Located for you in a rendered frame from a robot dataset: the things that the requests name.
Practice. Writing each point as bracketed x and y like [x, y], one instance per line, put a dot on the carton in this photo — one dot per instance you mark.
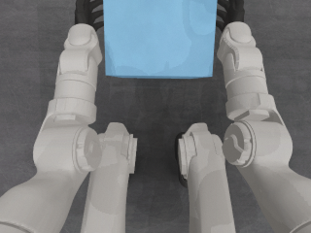
[159, 39]

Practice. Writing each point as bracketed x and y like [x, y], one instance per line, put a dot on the left robot shin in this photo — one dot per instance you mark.
[112, 126]

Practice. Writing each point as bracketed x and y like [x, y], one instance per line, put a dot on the robot right forearm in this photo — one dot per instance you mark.
[245, 80]

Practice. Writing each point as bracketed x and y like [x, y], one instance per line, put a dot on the robot left upper arm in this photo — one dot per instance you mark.
[63, 157]

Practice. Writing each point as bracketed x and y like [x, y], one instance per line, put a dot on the robot left hand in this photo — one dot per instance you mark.
[84, 14]

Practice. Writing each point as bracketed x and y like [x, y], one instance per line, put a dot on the left robot thigh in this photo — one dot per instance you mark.
[105, 205]

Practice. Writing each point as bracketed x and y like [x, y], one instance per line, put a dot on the robot right hand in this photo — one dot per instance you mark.
[234, 12]

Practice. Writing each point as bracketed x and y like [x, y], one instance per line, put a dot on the robot right upper arm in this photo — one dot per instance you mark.
[261, 151]

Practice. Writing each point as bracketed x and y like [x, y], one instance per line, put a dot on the robot left forearm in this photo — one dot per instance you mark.
[76, 81]

